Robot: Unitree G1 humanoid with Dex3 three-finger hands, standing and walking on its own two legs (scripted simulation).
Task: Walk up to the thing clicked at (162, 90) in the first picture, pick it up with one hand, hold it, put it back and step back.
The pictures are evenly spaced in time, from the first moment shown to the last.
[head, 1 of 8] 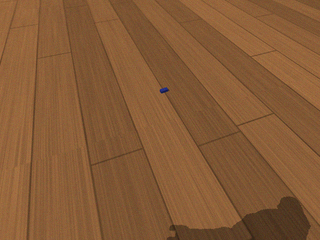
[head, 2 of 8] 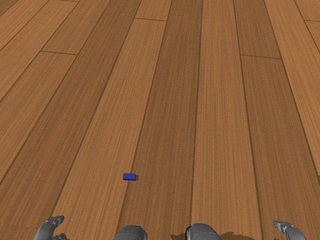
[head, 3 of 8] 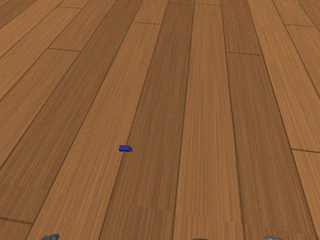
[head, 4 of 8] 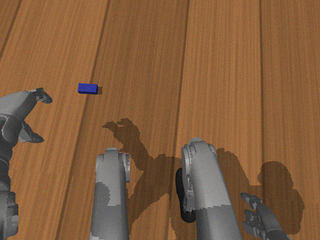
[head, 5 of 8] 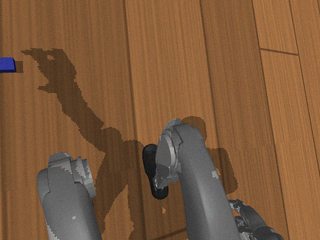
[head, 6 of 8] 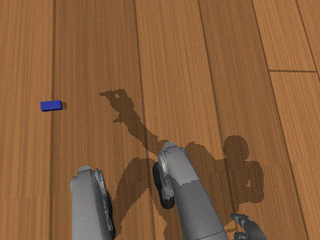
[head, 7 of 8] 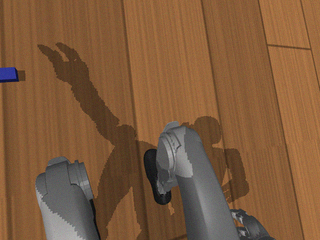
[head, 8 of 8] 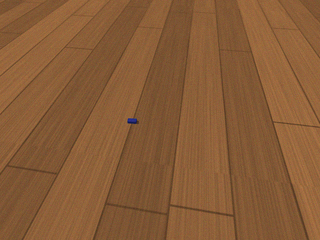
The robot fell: no
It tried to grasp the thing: no
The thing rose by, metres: 0.00
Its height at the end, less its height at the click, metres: +0.00
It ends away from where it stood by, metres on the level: 0.00
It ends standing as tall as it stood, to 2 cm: yes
